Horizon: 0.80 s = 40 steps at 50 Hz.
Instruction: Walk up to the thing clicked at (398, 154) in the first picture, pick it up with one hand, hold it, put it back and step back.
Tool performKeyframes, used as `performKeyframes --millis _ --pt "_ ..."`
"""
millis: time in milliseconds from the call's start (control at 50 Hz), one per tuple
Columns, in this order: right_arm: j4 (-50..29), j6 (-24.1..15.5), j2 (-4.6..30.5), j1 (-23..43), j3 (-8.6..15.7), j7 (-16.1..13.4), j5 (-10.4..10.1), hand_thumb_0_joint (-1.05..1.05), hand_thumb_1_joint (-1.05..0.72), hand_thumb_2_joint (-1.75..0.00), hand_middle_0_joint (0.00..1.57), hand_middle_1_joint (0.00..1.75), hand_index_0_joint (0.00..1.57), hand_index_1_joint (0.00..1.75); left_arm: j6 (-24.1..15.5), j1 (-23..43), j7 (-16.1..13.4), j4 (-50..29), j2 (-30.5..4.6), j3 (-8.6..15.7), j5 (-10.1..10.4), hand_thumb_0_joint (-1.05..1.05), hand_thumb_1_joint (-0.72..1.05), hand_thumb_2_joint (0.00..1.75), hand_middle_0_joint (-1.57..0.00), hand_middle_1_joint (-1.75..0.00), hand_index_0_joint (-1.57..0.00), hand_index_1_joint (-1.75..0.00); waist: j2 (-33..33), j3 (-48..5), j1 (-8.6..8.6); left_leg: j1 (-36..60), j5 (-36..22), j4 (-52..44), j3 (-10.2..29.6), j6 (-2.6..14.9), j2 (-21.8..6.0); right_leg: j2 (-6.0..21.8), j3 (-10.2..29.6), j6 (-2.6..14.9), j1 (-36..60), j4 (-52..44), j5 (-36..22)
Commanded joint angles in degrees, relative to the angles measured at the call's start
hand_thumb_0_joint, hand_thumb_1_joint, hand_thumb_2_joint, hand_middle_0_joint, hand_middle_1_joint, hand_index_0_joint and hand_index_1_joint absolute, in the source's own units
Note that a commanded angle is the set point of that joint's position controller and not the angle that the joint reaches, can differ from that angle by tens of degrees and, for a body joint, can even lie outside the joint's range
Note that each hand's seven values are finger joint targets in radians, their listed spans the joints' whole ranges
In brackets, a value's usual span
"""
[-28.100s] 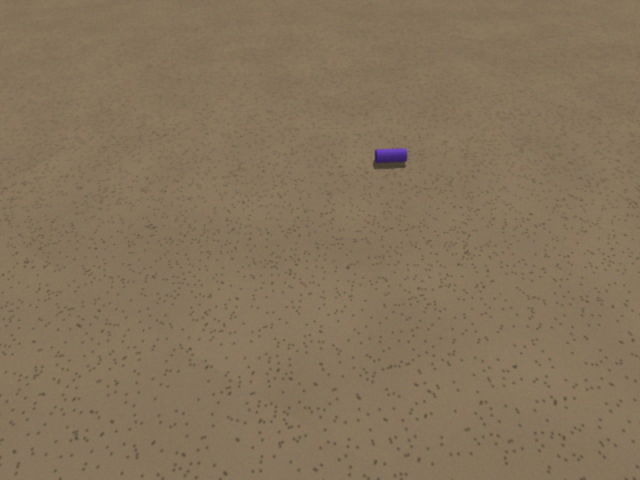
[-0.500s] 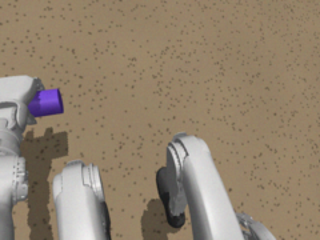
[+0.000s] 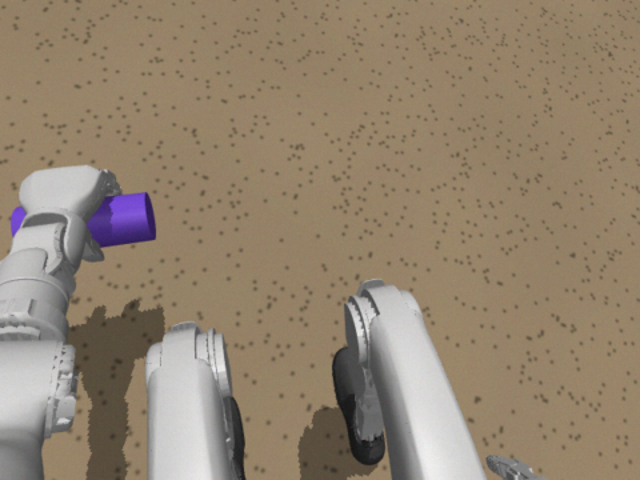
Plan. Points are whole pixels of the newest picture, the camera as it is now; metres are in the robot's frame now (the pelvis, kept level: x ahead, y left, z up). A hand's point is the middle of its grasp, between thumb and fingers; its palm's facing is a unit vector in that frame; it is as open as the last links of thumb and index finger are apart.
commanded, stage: lift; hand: left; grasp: from above
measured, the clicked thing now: (90, 224) +0.48 +0.25 -0.17
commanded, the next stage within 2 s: hold in 1.36 s
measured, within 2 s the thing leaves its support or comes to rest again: neither
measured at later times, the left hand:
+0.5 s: hand out of the picture +0.41 +0.25 +0.04, palm faces -0.45 -0.06 -0.89, open 9.5 cm
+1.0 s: hand out of the picture +0.38 +0.24 +0.21, palm faces -0.47 -0.08 -0.88, open 9.5 cm
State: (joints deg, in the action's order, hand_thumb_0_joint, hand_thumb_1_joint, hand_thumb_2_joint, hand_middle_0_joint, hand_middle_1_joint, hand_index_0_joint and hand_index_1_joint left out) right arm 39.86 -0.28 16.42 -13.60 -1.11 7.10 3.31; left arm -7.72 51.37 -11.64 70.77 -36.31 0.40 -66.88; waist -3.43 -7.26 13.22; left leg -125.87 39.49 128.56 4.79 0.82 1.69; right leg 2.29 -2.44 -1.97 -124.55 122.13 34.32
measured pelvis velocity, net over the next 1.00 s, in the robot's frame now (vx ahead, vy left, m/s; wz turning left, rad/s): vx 0.05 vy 0.00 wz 0.04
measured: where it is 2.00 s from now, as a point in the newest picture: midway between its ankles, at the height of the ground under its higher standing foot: (297, 451)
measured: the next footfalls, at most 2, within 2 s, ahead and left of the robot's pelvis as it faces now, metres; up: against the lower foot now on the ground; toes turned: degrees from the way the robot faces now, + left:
none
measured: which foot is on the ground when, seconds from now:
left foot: down 0.00-1.00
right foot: down 0.00-1.00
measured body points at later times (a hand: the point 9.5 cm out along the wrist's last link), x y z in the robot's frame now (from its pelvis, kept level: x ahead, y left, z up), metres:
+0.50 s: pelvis +0.01 +0.00 +0.14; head +0.17 +0.03 +0.56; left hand +0.43 +0.26 +0.09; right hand +0.13 -0.27 +0.01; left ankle +0.08 +0.11 -0.35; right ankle +0.11 -0.14 -0.35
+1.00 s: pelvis +0.05 +0.00 +0.30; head +0.12 +0.01 +0.74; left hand +0.40 +0.24 +0.26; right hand +0.13 -0.26 +0.17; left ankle +0.07 +0.11 -0.35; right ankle +0.11 -0.14 -0.35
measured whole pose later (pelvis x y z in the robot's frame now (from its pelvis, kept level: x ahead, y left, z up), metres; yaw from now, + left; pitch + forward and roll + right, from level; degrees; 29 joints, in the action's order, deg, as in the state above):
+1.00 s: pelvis +0.05 +0.00 +0.30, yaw +2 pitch +17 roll -2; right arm 42.9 -0.2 13.7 -14.4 1.7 -3.3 -2.5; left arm -0.9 22.7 -7.9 51.1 -23.7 -10.0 -57.9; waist -2.2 -8.4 5.0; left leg -55.1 29.2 67.5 0.7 0.7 -1.2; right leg 0.4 -0.2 -1.7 -55.9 63.4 24.2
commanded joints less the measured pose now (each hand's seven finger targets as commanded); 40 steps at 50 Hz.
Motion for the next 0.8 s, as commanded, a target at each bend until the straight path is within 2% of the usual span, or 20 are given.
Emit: performKeyframes --millis 0,40,80,120,180,220,300,320,340,360,400,420,480,540,580,620,660,680,740,780 --pt "-2.74 0.07 13.65 -10.57 5.37 -1.42 -0.71 0.0 -0.9 -0.91 0.2 0.3 0.2 0.3 0.24 18.98 -0.44 -16.29 -13.68 1.42 2.79 0.0 0.8 0.67 -1.2 -0.45 -1.18 -0.47 -11.95 -41.93 -0.58 31.61 -9.05 -19.95 -2.72 0.88 0.47 -2.05 -3.57 4.46 25.75 -14.38 -8.05" --pt "-3.23 0.29 13.17 -9.95 5.54 -1.9 -1.07 0.0 -0.9 -0.91 0.2 0.3 0.2 0.3 0.19 17.25 0.1 -19.32 -14.52 1.94 3.68 0.0 0.82 0.69 -1.22 -0.45 -1.2 -0.48 -11.67 -42.63 -1.61 30.99 -8.84 -20.9 -3.57 1.17 0.72 -2.09 -2.85 4.29 28.53 -16.17 -7.57" --pt "-3.58 0.47 12.98 -9.62 5.69 -2.28 -1.4 0.0 -0.9 -0.9 0.2 0.3 0.2 0.3 0.47 14.03 0.94 -20.14 -12.24 0.89 4.27 0.0 0.83 0.69 -1.23 -0.44 -1.2 -0.47 -9.72 -41.12 -1.76 32.49 -8.28 -22.9 -2.95 1.11 0.53 -2.08 -2.94 4.22 29.23 -17.93 -7.03" --pt "-3.82 0.7 13.2 -9.16 6.24 -2.89 -1.96 0.0 -0.9 -0.9 0.2 0.3 0.2 0.3 0.72 13.67 1.44 -24.01 -13.15 1.47 4.63 0.0 0.82 0.65 -1.2 -0.44 -1.19 -0.46 -12.22 -42.66 -2.88 37.0 -9.04 -25.44 -1.78 0.72 0.37 -1.93 -2.86 4.28 29.47 -18.43 -7.99" --pt "-4.56 1.16 12.3 -8.04 6.45 -3.62 -2.52 0.0 -0.9 -0.9 0.2 0.3 0.2 0.3 1.33 12.64 1.79 -28.15 -12.8 1.09 5.58 0.0 0.83 0.62 -1.19 -0.45 -1.19 -0.45 -11.13 -43.83 -3.46 40.08 -8.65 -28.6 -1.77 0.82 -0.02 -2.29 -2.55 3.89 33.41 -21.03 -8.21" --pt "-4.57 1.29 11.65 -7.01 6.36 -4.15 -2.63 0.0 -0.9 -0.9 0.2 0.3 0.2 0.3 2.01 7.74 2.2 -26.27 -9.75 -0.13 6.68 0.0 0.8 0.67 -1.21 -0.43 -1.18 -0.46 -9.03 -39.47 -3.33 40.06 -7.76 -30.24 -1.83 0.94 0.05 -2.22 -2.27 3.74 34.62 -23.57 -7.33" --pt "-5.1 1.57 10.83 -5.9 6.67 -5.21 -3.41 0.0 -0.9 -0.9 0.2 0.3 0.2 0.3 2.94 6.65 2.43 -32.35 -10.45 0.43 6.96 0.0 0.82 0.66 -1.2 -0.44 -1.18 -0.46 -9.72 -42.62 -4.86 46.27 -10.71 -34.62 -1.78 0.66 -0.05 -2.24 -1.75 3.67 40.46 -26.9 -9.45" --pt "-5.06 1.65 10.76 -5.26 6.76 -5.5 -3.62 0.0 -0.9 -0.9 0.2 0.3 0.2 0.3 3.42 4.06 2.47 -31.8 -9.91 0.52 7.43 0.0 0.84 0.68 -1.22 -0.44 -1.2 -0.46 -9.12 -41.63 -5.54 48.05 -10.72 -36.29 -0.98 0.52 -0.25 -2.2 -1.87 3.59 40.88 -27.76 -9.56" --pt "-5.19 1.71 10.23 -4.48 6.74 -5.74 -3.73 0.0 -0.9 -0.9 0.2 0.3 0.2 0.3 3.81 2.43 2.69 -31.2 -7.48 -1.15 7.57 0.0 0.84 0.69 -1.23 -0.43 -1.21 -0.46 -7.89 -40.01 -4.85 49.43 -11.1 -37.22 -1.17 0.44 -0.48 -2.44 -1.91 3.58 41.63 -29.25 -9.62" --pt "-5.02 1.77 10.01 -4.63 6.67 -6.01 -3.93 0.0 -0.9 -0.9 0.2 0.3 0.2 0.3 4.0 2.43 2.8 -32.3 -7.43 -1.22 7.48 0.0 0.83 0.71 -1.23 -0.43 -1.2 -0.47 -7.7 -38.73 -4.47 50.15 -11.6 -38.36 -1.23 0.42 -0.43 -2.37 -1.72 3.55 42.72 -30.79 -9.86" --pt "-4.67 1.78 9.57 -3.91 6.83 -6.66 -4.15 0.0 -0.9 -0.9 0.2 0.3 0.2 0.3 4.3 2.83 2.81 -34.65 -9.12 -0.39 7.31 0.0 0.84 0.68 -1.23 -0.44 -1.2 -0.47 -8.35 -39.77 -5.46 52.62 -12.65 -40.27 -1.98 0.39 -0.36 -2.49 -1.16 3.59 46.1 -33.16 -10.43" --pt "-4.87 1.79 9.28 -3.48 6.71 -6.85 -4.25 0.0 -0.9 -0.9 0.2 0.3 0.2 0.3 4.63 1.29 2.77 -34.1 -8.97 -0.17 7.68 0.0 0.84 0.7 -1.24 -0.44 -1.21 -0.47 -7.56 -38.94 -5.82 54.07 -12.25 -41.96 -1.65 0.36 -0.53 -2.51 -1.19 3.51 47.43 -34.44 -10.1" --pt "-4.54 1.54 8.48 -2.38 6.51 -7.65 -4.66 0.0 -0.9 -0.9 0.2 0.3 0.2 0.3 5.26 -1.01 3.33 -34.14 -5.26 -2.5 8.88 0.0 0.85 0.73 -1.27 -0.41 -1.23 -0.46 -5.92 -34.93 -5.37 57.75 -10.39 -46.94 -1.04 0.23 -1.01 -2.77 -1.06 3.31 50.84 -39.0 -8.76" --pt "-4.3 1.22 7.99 -2.03 6.43 -8.57 -5.05 0.0 -0.9 -0.9 0.2 0.3 0.2 0.3 5.4 -2.04 3.34 -37.94 -6.42 -1.91 9.14 0.0 0.84 0.72 -1.25 -0.42 -1.21 -0.47 -6.55 -34.79 -6.3 62.37 -9.89 -51.19 -1.39 0.11 -1.11 -3.01 -0.37 3.26 55.8 -43.67 -8.23" --pt "-4.07 0.81 7.02 -1.18 5.84 -9.05 -5.26 0.0 -0.9 -0.9 0.2 0.3 0.2 0.3 5.91 -6.1 3.36 -35.31 -3.41 -3.75 9.49 0.0 0.85 0.72 -1.27 -0.41 -1.22 -0.46 -4.03 -30.05 -6.11 63.07 -8.95 -53.86 -1.56 0.15 -1.02 -3.23 -0.02 3.18 58.46 -46.99 -7.31" --pt "-3.4 0.44 7.0 -1.09 5.88 -9.68 -5.59 0.0 -0.9 -0.9 0.2 0.3 0.2 0.3 6.18 -6.29 2.84 -35.76 -5.66 -2.15 9.7 0.0 0.83 0.72 -1.26 -0.4 -1.21 -0.46 -3.53 -29.44 -7.07 66.23 -9.63 -56.31 -1.62 0.17 -1.3 -3.31 0.4 3.1 61.44 -49.95 -7.63" --pt "-3.06 -0.06 6.56 -1.33 5.48 -10.21 -5.71 0.0 -0.9 -0.9 0.2 0.3 0.2 0.3 6.12 -4.93 2.79 -36.38 -3.1 -4.1 9.75 0.0 0.83 0.72 -1.26 -0.4 -1.21 -0.46 -3.74 -27.14 -6.36 68.75 -10.12 -59.12 -1.42 0.02 -1.56 -3.45 0.65 3.1 63.47 -52.45 -8.19" --pt "-2.81 -0.26 6.56 -1.04 5.56 -10.37 -5.8 0.0 -0.9 -0.9 0.2 0.3 0.2 0.3 6.3 -7.19 2.71 -33.38 -3.46 -3.79 9.53 0.0 0.82 0.71 -1.26 -0.4 -1.21 -0.45 -3.08 -25.32 -6.94 69.76 -10.19 -60.57 -1.22 -0.05 -1.65 -3.48 0.65 3.08 64.35 -53.61 -8.13" --pt "-2.51 -0.86 6.17 -1.69 5.45 -10.78 -5.89 0.0 -0.9 -0.9 0.2 0.3 0.2 0.3 6.34 -8.12 2.17 -33.75 -1.84 -4.84 9.36 0.0 0.82 0.67 -1.23 -0.42 -1.2 -0.46 -2.59 -24.74 -7.44 73.49 -12.11 -64.02 -1.59 -0.09 -1.56 -3.68 1.24 3.18 69.13 -58.02 -9.57" --pt "-2.22 -1.2 5.97 -1.97 5.38 -10.91 -5.94 0.0 -0.9 -0.9 0.2 0.3 0.2 0.3 6.67 -9.7 2.2 -32.1 0.67 -6.56 9.54 0.0 0.8 0.68 -1.24 -0.4 -1.19 -0.45 -1.87 -22.75 -7.38 75.78 -14.44 -66.21 -1.73 -0.24 -1.79 -3.86 1.11 3.26 71.12 -60.23 -11.51"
